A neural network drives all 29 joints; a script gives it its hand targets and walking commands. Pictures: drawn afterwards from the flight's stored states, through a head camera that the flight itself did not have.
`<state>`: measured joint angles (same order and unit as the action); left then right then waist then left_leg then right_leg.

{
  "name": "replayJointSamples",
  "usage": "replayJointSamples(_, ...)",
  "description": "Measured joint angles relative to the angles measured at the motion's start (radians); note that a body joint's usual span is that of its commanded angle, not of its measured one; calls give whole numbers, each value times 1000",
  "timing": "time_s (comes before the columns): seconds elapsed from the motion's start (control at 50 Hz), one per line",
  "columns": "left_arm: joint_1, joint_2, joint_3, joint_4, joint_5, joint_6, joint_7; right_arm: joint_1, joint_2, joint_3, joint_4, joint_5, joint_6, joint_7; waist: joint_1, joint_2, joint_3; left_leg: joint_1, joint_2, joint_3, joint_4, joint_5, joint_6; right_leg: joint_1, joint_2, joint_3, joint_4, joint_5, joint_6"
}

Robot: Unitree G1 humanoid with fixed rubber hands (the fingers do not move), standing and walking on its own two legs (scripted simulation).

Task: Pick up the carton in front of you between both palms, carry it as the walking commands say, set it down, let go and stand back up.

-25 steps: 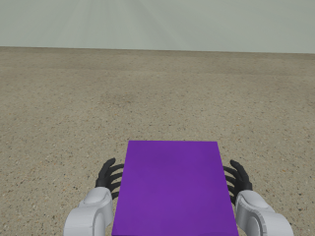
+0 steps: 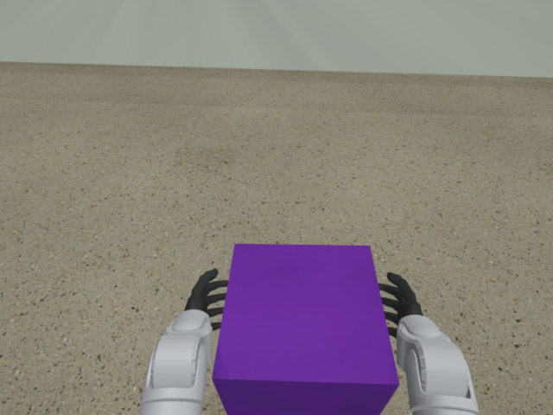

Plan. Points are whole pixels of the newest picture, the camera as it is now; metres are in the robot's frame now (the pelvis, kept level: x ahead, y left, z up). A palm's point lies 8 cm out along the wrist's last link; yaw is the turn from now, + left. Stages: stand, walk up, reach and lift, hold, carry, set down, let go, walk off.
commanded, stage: carry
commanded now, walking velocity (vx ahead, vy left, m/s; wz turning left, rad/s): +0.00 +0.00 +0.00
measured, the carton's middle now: (300, 343) +0.27 +0.00 -0.04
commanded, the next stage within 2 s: hold in 0.24 s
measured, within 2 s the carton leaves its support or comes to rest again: neither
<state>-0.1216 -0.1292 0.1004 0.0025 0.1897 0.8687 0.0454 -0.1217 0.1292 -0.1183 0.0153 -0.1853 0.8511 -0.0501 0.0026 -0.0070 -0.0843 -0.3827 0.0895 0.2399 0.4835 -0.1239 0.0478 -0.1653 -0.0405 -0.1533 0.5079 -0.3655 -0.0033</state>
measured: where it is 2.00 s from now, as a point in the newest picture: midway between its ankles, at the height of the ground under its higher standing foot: outside the picture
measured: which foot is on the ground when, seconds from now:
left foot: down 0.00-1.00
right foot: down 0.00-1.00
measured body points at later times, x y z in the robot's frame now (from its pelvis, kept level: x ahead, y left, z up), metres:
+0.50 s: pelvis -0.01 -0.01 +0.01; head -0.01 +0.02 +0.46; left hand +0.29 +0.13 +0.03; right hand +0.28 -0.17 +0.03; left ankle +0.08 +0.11 -0.73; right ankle -0.06 -0.11 -0.73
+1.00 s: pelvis -0.04 +0.02 -0.02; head +0.07 +0.03 +0.41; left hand +0.35 +0.11 -0.06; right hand +0.31 -0.19 -0.05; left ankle +0.08 +0.10 -0.73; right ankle -0.06 -0.11 -0.73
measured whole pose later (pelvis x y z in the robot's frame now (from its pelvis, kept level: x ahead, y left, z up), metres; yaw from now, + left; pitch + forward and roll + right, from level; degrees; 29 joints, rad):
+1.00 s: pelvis -0.04 +0.02 -0.02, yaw -8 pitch +7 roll +0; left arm -0.59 -0.19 0.49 0.54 0.42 0.38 -0.01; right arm -0.62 0.16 -0.55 0.64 -0.44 0.30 0.06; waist 0.02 -0.07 0.12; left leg -0.62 -0.02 0.00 0.66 -0.16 0.02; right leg -0.49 0.04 0.09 0.75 -0.38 0.00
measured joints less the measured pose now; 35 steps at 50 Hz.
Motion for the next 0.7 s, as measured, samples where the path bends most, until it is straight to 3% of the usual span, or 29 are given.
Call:
replayJointSamples(0.12, -53, -6, 43, 140, 29, -130, -13, -58, 6, -43, 142, -32, -127, 14, -4, 1, 19, -9, 1, -1, 6, 0, 1, -10, -1, 0, 11, -2, -1)
replayJointSamples(0.2, -68, -8, 56, 161, 31, -179, -14, -75, 9, -55, 164, -35, -174, 15, -4, 0, 31, -15, 1, -1, 15, -3, 2, -17, -2, 0, 22, -8, -1)
replayJointSamples(0.26, -69, -9, 56, 137, 27, -184, -13, -78, 10, -54, 149, -33, -185, 18, -2, -8, 56, 6, -4, 0, 6, -2, 3, 0, -5, 1, 19, -10, -2)
replayJointSamples(0.32, -38, -4, 43, 79, 26, -180, -8, -64, 9, -32, 135, -36, -207, 28, 8, -37, 118, 98, -54, -97, -67, 23, -17, 77, 24, 112, -46, 58, -16)
replayJointSamples(0.36, -25, -3, 34, 69, 25, -179, -3, -60, 8, -32, 138, -33, -210, 32, 14, -41, 136, 145, -66, -152, -106, 51, -33, 117, 37, 139, -84, 57, -14)
replayJointSamples(0.58, -62, -8, 42, 130, 53, -171, -8, -79, 11, -71, 200, -30, -224, 38, 0, -51, 170, 220, -56, -143, -156, 70, -40, 175, 50, 161, -117, 74, -15)
replayJointSamples(0.7, -172, -29, 153, 245, 85, -208, -29, -206, 40, -168, 341, -85, -268, 54, 22, -43, 197, 198, -81, -203, -101, 42, -40, 135, 60, 196, -51, 61, -13)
